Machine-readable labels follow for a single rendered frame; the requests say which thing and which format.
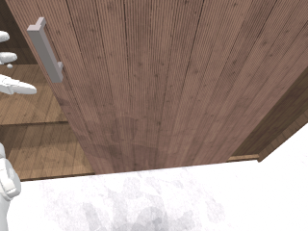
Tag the wardrobe door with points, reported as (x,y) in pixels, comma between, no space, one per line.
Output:
(292,104)
(154,84)

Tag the handle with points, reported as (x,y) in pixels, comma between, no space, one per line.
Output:
(42,45)

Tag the robot left hand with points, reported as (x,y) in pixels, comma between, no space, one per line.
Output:
(7,84)

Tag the left robot upper arm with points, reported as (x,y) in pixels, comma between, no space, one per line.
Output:
(10,187)

